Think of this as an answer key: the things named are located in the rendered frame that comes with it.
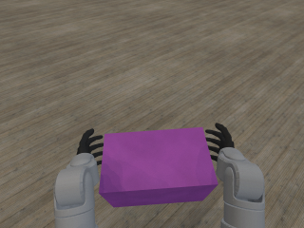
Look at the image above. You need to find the robot left forearm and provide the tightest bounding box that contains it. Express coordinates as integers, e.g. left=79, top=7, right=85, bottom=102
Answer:
left=53, top=153, right=100, bottom=228

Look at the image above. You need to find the robot right forearm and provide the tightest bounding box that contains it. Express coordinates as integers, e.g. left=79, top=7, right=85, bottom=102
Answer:
left=216, top=147, right=265, bottom=228

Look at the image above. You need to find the carton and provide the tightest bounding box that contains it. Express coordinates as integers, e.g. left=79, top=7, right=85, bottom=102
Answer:
left=99, top=127, right=219, bottom=208

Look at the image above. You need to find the robot left hand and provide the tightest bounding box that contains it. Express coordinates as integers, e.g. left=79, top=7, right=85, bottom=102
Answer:
left=76, top=128, right=104, bottom=165

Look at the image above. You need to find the robot right hand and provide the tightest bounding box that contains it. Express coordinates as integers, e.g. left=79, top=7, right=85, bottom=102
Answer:
left=205, top=123, right=235, bottom=162

